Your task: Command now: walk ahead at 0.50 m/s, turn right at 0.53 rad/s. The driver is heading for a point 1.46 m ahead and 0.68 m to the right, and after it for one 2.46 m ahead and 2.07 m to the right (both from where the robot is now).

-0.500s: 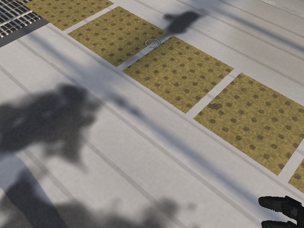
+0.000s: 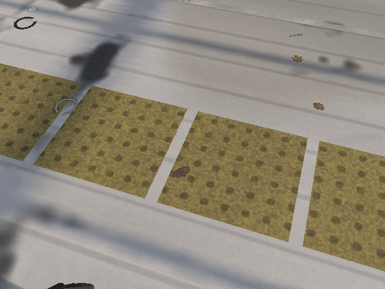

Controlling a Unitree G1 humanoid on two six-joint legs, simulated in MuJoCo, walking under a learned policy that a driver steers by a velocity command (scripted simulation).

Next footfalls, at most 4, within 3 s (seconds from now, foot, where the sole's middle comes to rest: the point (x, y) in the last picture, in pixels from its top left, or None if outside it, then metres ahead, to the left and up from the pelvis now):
0.02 right None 0.18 -0.09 -0.76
0.48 left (173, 281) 0.48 0.07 -0.76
0.96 right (267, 245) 0.59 -0.26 -0.76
1.40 left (212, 213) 0.72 -0.08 -0.76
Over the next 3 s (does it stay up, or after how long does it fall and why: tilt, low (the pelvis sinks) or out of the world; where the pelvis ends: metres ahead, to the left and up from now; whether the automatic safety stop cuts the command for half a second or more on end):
stays up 1.03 -0.63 0.03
